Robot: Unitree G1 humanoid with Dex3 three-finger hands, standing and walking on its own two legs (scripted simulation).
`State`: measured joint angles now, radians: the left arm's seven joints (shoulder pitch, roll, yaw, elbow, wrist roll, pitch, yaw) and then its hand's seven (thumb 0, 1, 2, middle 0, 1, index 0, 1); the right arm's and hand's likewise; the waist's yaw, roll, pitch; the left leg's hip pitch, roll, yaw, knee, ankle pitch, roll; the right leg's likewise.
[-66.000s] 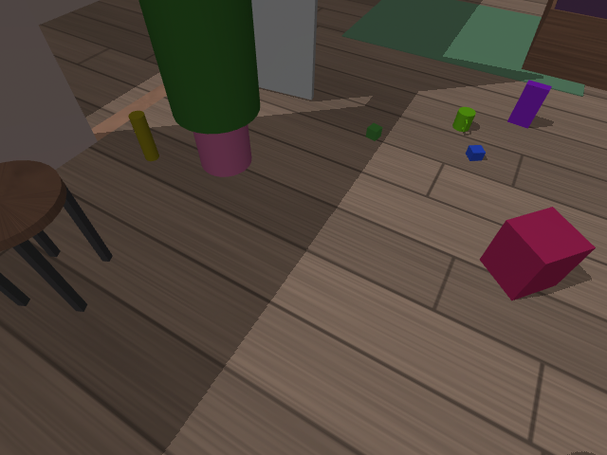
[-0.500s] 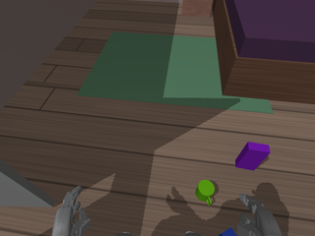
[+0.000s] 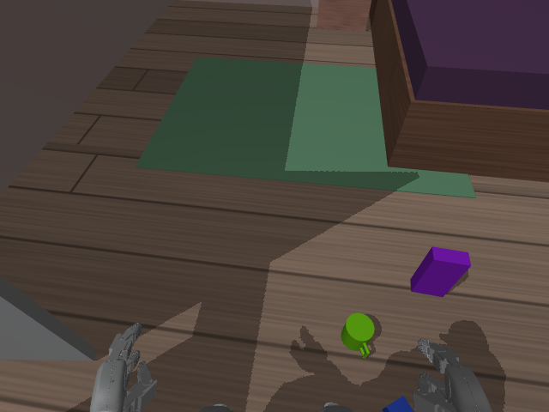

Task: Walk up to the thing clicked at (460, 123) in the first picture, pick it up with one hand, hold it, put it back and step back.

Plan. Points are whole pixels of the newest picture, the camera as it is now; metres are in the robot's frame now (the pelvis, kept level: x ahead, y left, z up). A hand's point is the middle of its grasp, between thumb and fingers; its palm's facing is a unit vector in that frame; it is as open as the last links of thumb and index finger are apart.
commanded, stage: stand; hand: right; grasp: from above
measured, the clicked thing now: (359, 337) +0.46 -0.26 -0.66
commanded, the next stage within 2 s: none
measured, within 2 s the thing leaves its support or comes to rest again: neither
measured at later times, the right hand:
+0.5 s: hand out of the picture +0.08 -0.24 -0.11, palm faces +0.01 +0.94 -0.33, open 7.4 cm
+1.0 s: hand out of the picture +0.04 -0.24 -0.10, palm faces +0.00 +0.94 -0.34, open 7.4 cm
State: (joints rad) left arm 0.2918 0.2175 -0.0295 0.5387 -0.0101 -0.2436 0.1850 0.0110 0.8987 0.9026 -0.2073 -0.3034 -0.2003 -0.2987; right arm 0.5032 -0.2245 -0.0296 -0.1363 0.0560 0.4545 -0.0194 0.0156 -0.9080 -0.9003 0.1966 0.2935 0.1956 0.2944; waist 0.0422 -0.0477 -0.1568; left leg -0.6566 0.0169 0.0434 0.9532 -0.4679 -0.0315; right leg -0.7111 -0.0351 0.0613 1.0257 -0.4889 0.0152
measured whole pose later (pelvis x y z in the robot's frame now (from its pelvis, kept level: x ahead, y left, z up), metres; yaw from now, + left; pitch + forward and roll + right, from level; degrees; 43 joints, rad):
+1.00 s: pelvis -0.01 +0.00 +0.06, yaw +1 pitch -5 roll +0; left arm 0.16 0.30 0.04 1.10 0.03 0.00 0.01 0.00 0.90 0.90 -0.21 -0.30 -0.20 -0.30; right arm 0.18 -0.29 -0.03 1.12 -0.03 0.00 -0.03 0.01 -0.91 -0.90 0.20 0.30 0.20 0.30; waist -0.01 -0.02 0.07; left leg -0.14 0.05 0.00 0.41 -0.20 -0.04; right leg -0.14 0.00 0.00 0.41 -0.19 0.00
